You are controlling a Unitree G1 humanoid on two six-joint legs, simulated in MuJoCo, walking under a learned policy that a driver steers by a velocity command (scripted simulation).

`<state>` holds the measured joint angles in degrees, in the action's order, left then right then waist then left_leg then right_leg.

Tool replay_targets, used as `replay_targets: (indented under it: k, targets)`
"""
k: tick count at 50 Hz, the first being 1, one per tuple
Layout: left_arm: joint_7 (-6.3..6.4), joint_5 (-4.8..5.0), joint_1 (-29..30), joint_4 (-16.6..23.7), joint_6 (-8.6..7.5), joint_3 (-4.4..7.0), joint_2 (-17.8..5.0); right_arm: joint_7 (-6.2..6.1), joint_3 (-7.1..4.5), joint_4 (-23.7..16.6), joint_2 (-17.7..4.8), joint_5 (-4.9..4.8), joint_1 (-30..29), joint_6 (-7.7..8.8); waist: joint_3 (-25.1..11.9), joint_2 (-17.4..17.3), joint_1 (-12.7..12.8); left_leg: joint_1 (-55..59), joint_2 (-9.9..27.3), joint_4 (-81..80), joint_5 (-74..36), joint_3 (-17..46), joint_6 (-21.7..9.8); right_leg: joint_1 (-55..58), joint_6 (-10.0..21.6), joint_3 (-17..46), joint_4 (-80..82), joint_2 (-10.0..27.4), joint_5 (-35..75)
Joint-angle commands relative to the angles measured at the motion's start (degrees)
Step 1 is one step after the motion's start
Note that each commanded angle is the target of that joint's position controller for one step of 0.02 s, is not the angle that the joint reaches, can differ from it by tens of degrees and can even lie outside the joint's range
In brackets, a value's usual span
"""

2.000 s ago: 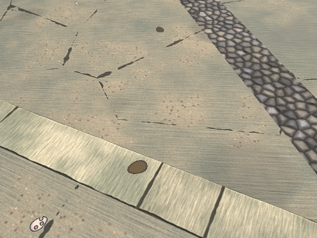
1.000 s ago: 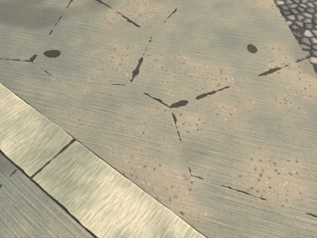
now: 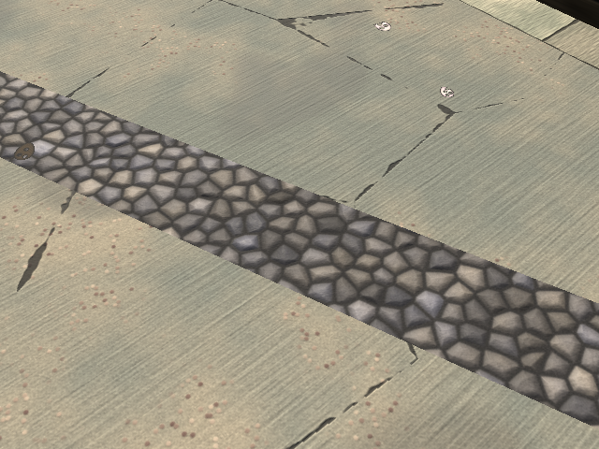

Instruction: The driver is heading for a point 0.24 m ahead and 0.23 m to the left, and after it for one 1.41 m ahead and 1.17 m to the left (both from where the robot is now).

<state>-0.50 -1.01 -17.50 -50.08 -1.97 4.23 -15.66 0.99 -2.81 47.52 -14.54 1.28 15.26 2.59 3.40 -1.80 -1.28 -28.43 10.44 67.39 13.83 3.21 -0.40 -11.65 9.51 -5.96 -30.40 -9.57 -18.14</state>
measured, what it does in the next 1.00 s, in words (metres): goes down, turning left: left foot 0.10 m lower, then right foot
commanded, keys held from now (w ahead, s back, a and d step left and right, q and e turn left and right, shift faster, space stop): w+q+shift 1.00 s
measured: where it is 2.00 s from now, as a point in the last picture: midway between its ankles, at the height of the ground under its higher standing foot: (44, 211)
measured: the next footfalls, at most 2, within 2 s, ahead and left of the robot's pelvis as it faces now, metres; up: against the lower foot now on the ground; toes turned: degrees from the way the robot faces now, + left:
left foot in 0.34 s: +0.43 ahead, +0.03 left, -0.10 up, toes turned +18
right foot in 0.68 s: +0.88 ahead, -0.05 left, -0.10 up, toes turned +34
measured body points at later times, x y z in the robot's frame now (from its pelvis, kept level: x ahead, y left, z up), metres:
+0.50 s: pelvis +0.44 +0.02 -0.11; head +0.47 +0.00 +0.34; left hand +0.51 +0.30 -0.20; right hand +0.47 -0.26 -0.26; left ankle +0.39 +0.02 -0.83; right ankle +0.49 -0.15 -0.73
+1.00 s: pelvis +0.88 +0.15 -0.11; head +0.89 +0.17 +0.34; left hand +0.62 +0.27 -0.24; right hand +1.24 +0.18 -0.15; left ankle +0.95 +0.34 -0.76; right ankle +0.85 -0.07 -0.83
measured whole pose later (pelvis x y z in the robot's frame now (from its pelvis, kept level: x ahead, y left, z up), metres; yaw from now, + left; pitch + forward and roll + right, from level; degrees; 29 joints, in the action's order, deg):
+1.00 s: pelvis +0.88 +0.15 -0.11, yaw +48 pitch +2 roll -3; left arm 0.1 -1.7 -28.9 -56.1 -6.4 3.0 -16.6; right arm 5.1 -2.4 34.6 -19.0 1.6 -1.9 0.0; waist 1.4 -2.2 3.8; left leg -46.6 4.1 53.9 2.0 -5.9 -7.9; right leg 9.6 -4.4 -14.5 -11.7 1.1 -21.9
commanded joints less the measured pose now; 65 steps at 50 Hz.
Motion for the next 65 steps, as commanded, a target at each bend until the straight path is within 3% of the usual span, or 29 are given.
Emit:
replay_targets:
  k: [1,7,12,15,16,17,18,19,20,21,24,26,29,31,33,34,35,36,38,41,50,53,55,56,57,58,60,62,65]
  targets:
    - [-0.28,-0.22,-2.5,0.7,-4.17,1.63,-7.2,1.01,-1.54,1.1,-4.9,-0.80,5.1,-2.28,4.6,2.4,0.5,-8.1,-0.2,-5.3,-7.5,3.1,-2.5,1.1,-1.0,17.2,22.4,17.3,8.5]
    - [1.38,0.63,-7.4,-4.2,-6.65,-0.86,-3.3,3.92,-0.48,-0.7,-1.4,-0.82,-10.4,1.10,4.2,2.8,3.4,-1.3,-8.3,-31.2,-40.3,-6.9,-6.6,1.5,-7.8,-0.1,20.1,12.4,19.9]
    - [3.63,-0.30,-13.4,-8.0,-5.50,-2.15,-4.7,3.50,-0.23,-0.1,-4.4,0.59,-13.2,1.15,6.1,2.1,3.0,-3.5,-13.7,-37.7,-38.0,-13.1,-9.5,16.7,-11.5,-5.4,9.9,14.7,49.9]
    - [6.23,0.06,-8.9,-7.2,-3.81,-2.11,-7.1,3.12,-1.47,3.9,-8.5,1.88,0.4,-0.04,1.2,3.8,-5.3,13.5,-16.1,-37.5,-29.8,-15.8,-10.0,14.5,-12.5,-5.9,-12.1,17.4,73.5]
    - [6.55,-0.94,-2.9,-5.7,-3.06,-1.92,-7.9,2.72,-2.69,8.0,-10.6,1.80,14.4,-0.75,-2.5,3.4,-12.7,26.7,-13.7,-37.5,-27.2,-12.1,-13.1,5.9,-12.5,-5.0,-30.6,17.1,73.0]
    - [5.91,-0.62,7.5,-3.5,-2.37,-0.78,-9.2,2.03,-4.00,11.8,-11.9,0.33,28.3,-1.18,-5.5,-3.3,-21.5,37.5,-7.2,-44.8,-31.9,-4.2,-20.9,-5.2,-12.3,-5.8,-66.9,9.6,39.3]
    - [4.06,-1.29,17.2,1.7,-3.45,-1.88,-5.0,0.83,-3.61,14.5,-10.5,-1.42,30.4,-1.35,-2.3,-11.7,-20.0,49.2,-7.2,-40.0,-31.0,-3.7,-19.7,-28.6,-10.3,-3.1,-78.5,3.1,-13.0]
    - [3.33,0.32,10.5,6.4,-4.52,-3.17,-2.2,0.49,-3.37,13.5,-13.0,-0.06,27.1,-0.27,-6.2,-10.8,-9.6,61.0,-0.2,-31.9,-42.6,10.9,-23.5,-44.9,-10.7,5.4,-77.3,7.6,-15.8]
    - [2.59,-0.64,7.4,6.7,-5.23,-3.83,-3.2,0.49,-2.80,11.8,-10.1,0.19,23.9,-0.22,-11.3,2.8,-7.0,63.1,2.6,-35.6,-30.9,20.9,-26.0,-47.7,-10.4,10.6,-71.5,10.3,-12.0]
    - [1.56,-0.74,6.7,9.5,-6.27,-3.93,-4.8,-1.28,-3.68,9.6,-12.0,0.50,17.5,0.00,-10.1,2.2,-3.7,57.9,8.0,-46.6,-7.2,34.0,-28.1,-51.0,-10.4,17.1,-63.6,11.7,-8.6]
    - [0.25,-3.67,11.2,9.0,-3.29,-3.11,-8.2,-2.34,-2.33,5.4,-10.5,-0.14,2.9,1.46,8.4,9.6,6.2,14.7,1.9,-58.4,-3.1,30.7,-23.8,-32.3,-14.3,14.0,-37.4,16.7,-4.2]
    - [-0.26,-2.87,16.6,10.8,-2.58,-4.21,-5.3,-1.75,-2.60,4.0,-11.5,-0.18,2.7,3.10,10.0,9.4,4.7,-3.2,-5.2,-60.1,-8.7,21.4,-20.6,-14.3,-15.9,9.5,-20.3,16.2,3.1]
    - [-0.49,0.38,15.2,10.9,-2.92,-4.35,-3.7,-0.02,-4.20,4.2,-13.3,-1.25,5.1,3.76,3.7,1.4,1.2,-1.5,-9.8,-56.3,-18.3,16.3,-14.7,0.2,-13.1,5.7,-9.9,12.9,20.8]
    - [0.33,0.10,12.9,10.6,-3.23,-3.56,-5.7,0.38,-4.76,4.2,-13.8,-1.52,7.2,3.13,-0.5,1.1,1.0,8.9,-11.1,-46.6,-29.6,16.3,-12.0,2.8,-11.8,5.6,-3.5,9.7,17.1]
    - [1.72,-0.48,-5.4,6.6,-3.92,-0.93,-10.7,0.43,-4.88,3.6,-14.9,-1.12,4.4,3.20,-12.2,2.0,12.2,7.7,-14.5,-19.3,-35.7,13.1,-8.4,22.0,-10.8,6.0,-3.1,9.6,8.6]
    - [2.68,-2.34,-17.6,4.8,-4.07,0.70,-16.1,0.06,-2.77,0.5,-6.5,-1.07,0.9,3.75,-19.9,10.5,16.6,-2.2,-18.1,3.6,-6.2,9.7,-7.5,33.5,-9.1,22.1,-0.5,24.4,-11.0]
    - [2.29,-3.36,-12.7,5.5,-3.55,1.17,-19.2,-0.17,-1.04,-4.4,-1.3,-3.35,6.5,3.73,-24.4,25.8,7.4,-12.9,-19.2,16.2,15.5,4.5,-7.0,34.3,-4.8,56.7,16.3,38.6,-21.5]
    - [1.94,-2.67,-5.1,6.2,-3.07,1.21,-15.0,-0.74,-0.87,-4.1,-4.6,-1.84,3.9,2.38,-15.8,18.3,5.8,-19.6,-13.9,19.5,9.9,2.7,-7.8,27.2,-2.7,57.0,18.6,36.4,-34.3]
    - [1.25,-2.21,0.9,6.1,-2.66,-0.23,-7.0,0.43,-1.27,-4.3,-5.8,-0.46,-0.9,0.78,-4.1,7.6,5.0,-19.7,-8.2,14.2,3.2,0.6,-7.2,14.1,-4.5,34.3,16.0,30.4,-17.4]
    - [0.92,-1.00,-3.0,1.1,-3.86,-1.63,-2.1,2.84,-0.48,-8.7,-2.3,0.55,-5.8,-1.50,-1.0,9.6,2.2,-19.2,-4.7,12.1,1.2,0.7,-6.0,7.5,-7.1,17.9,18.1,26.7,-0.6]
    - [1.02,-0.75,-4.0,-0.2,-5.83,-0.47,-7.8,4.77,1.31,-15.8,-4.4,0.47,-19.4,-2.31,3.7,3.6,0.4,-6.7,-8.6,-21.0,-14.1,-13.3,-9.4,9.7,-8.3,-10.0,23.1,21.7,46.3]
    - [2.37,-1.35,-5.2,1.2,-3.09,0.99,-13.5,3.59,-0.15,-12.1,-8.2,0.07,-6.8,-1.85,-5.6,8.0,-7.2,8.7,-15.3,-23.2,-6.0,-15.3,-12.0,16.1,-8.7,-10.2,0.6,24.6,79.5]
    - [2.13,-1.74,-2.4,3.3,-1.61,1.54,-14.2,1.54,-3.22,-4.8,-12.9,-0.09,13.9,-1.64,-14.4,5.3,-15.1,35.7,-16.8,-29.0,-1.1,-8.6,-15.4,2.3,-8.5,-8.0,-32.0,24.0,63.7]
    - [0.99,-2.09,-1.6,5.3,-1.85,0.15,-7.3,0.15,-4.80,-4.5,-17.0,-1.51,8.6,-2.32,-9.6,-9.2,-8.7,41.2,-8.5,-32.2,1.0,6.2,-17.2,-16.2,-10.0,-7.0,-53.5,12.5,0.7]
    - [0.61,-0.61,-2.9,13.2,-3.31,-0.57,-6.7,0.20,-5.64,-7.7,-23.4,0.65,6.2,-3.26,-20.2,-14.5,-4.2,57.2,3.1,-43.3,4.3,39.6,-29.6,-37.3,-12.3,4.1,-68.3,7.1,-10.4]
    - [0.56,-0.90,3.5,14.2,-5.10,-0.82,-9.1,-0.77,-5.77,-8.3,-21.0,0.81,9.1,-3.50,-18.9,-2.2,-7.3,54.6,4.8,-51.1,9.4,44.4,-28.1,-41.7,-11.5,11.0,-65.2,10.7,-5.0]
    - [0.79,-1.33,5.9,13.7,-5.52,-1.55,-8.0,-1.53,-4.62,-5.6,-15.6,-0.07,6.2,-1.74,-5.2,7.2,-1.6,34.8,0.9,-53.4,1.5,35.5,-23.8,-36.4,-11.5,11.1,-52.4,15.1,-2.4]
    - [0.71,-3.27,3.3,12.8,-2.89,-1.95,-7.3,-1.98,-3.29,-6.0,-12.9,-0.35,2.5,0.10,-2.0,8.1,3.3,21.1,-3.7,-53.6,-5.7,26.6,-22.3,-28.2,-13.1,11.4,-45.6,16.9,-4.9]
    - [0.13,-2.99,10.7,16.6,-0.81,-2.77,-5.2,-1.28,-2.90,-6.0,-12.2,-0.91,2.5,1.89,2.2,6.3,3.3,8.2,-8.2,-57.2,-5.8,21.2,-21.3,-23.7,-14.8,8.8,-30.4,17.9,-2.2]
Keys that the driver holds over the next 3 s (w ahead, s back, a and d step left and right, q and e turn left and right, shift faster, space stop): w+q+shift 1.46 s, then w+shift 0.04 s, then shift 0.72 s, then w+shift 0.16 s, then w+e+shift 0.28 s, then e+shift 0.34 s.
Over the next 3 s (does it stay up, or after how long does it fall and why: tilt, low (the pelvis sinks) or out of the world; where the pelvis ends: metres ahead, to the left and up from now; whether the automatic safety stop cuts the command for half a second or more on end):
stays up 1.32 1.17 -0.12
